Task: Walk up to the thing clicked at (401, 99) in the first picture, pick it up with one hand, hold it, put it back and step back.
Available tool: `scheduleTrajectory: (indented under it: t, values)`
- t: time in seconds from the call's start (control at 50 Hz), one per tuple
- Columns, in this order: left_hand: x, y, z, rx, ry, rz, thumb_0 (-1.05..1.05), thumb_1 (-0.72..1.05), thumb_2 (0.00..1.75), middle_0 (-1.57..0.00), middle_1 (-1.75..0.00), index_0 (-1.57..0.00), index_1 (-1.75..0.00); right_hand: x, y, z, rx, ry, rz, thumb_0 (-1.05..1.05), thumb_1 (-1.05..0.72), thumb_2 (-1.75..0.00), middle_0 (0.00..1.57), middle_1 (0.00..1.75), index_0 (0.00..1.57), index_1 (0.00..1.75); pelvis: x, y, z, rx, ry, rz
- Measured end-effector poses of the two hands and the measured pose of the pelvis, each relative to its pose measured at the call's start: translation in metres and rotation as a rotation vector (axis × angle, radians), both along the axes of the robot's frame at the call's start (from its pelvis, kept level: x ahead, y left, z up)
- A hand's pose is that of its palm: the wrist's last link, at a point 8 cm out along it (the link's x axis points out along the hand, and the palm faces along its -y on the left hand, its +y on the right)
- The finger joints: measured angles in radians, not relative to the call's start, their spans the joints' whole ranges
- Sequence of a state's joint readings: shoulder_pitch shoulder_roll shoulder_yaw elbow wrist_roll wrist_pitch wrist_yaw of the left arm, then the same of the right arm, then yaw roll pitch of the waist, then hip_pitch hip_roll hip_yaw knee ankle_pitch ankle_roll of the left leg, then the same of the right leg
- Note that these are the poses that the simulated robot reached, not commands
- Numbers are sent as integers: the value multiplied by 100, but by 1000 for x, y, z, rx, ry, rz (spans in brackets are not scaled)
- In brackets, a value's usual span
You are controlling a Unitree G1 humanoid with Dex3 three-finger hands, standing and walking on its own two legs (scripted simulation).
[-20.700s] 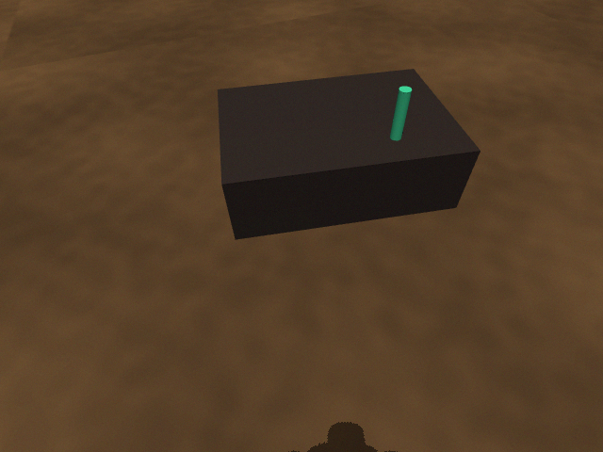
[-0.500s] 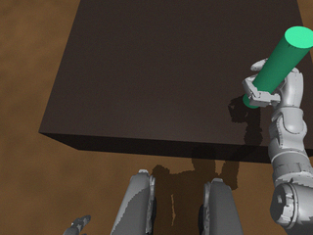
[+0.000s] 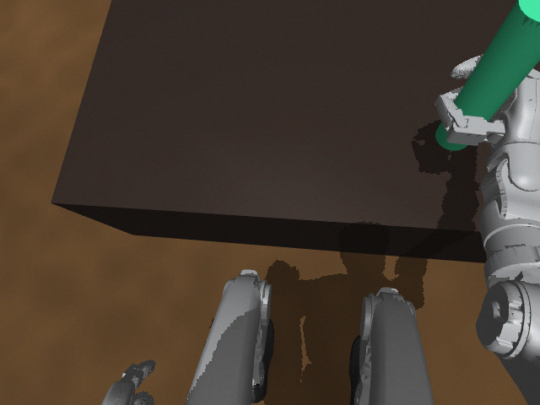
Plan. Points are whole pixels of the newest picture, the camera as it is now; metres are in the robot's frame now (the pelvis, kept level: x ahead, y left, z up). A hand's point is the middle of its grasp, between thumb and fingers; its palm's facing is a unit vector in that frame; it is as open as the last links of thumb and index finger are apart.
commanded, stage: lower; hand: right
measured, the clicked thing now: (488, 87) +0.52 -0.19 +0.04
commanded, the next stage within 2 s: loosen in 1.20 s
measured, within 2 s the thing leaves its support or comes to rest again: rests again in 1.06 s
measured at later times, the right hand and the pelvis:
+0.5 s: hand (443, 124) +0.53 -0.17 -0.06, palm faces +0.08 +1.00 -0.02, open 6.5 cm; pelvis -0.01 +0.00 -0.06, yaw +0 degrees
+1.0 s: hand (432, 133) +0.54 -0.17 -0.10, palm faces +0.07 +1.00 -0.03, open 6.5 cm; pelvis -0.02 +0.00 -0.10, yaw +1 degrees
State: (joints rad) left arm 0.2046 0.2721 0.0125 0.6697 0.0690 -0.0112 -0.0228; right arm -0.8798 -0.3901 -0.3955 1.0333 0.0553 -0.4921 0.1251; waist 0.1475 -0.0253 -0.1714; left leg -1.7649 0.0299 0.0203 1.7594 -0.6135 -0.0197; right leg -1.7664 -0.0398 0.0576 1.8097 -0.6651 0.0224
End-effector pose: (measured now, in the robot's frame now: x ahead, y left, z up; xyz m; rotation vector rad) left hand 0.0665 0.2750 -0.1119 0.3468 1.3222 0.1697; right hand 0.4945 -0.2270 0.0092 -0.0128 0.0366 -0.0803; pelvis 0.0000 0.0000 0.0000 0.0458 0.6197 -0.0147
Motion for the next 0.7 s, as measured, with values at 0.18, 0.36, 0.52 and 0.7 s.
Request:
scheduleTrajectory:
  t: [0.18,0.36,0.52,0.7]
  values:
    - [-6,1,-13,-2,29,7,0,91,90,-20,-30,-20,-30,7,1,-14,2,5,-4,1,-4,-111,96,106,93,108,0,0,-12,0,13,1]
    - [-12,5,-32,9,55,-2,0,91,90,-20,-30,-20,-30,12,1,-43,7,12,-5,1,-4,-111,96,107,93,108,-2,1,-35,2,32,3]
    - [-20,7,-56,17,87,-5,0,91,90,-20,-30,-20,-30,14,1,-70,-8,8,4,1,-4,-111,96,107,93,108,-6,0,-59,5,35,2]
    - [-31,8,-77,12,107,7,0,91,90,-20,-30,-20,-30,17,5,-86,-15,11,9,1,-4,-111,96,107,93,108,-11,0,-79,4,34,0]
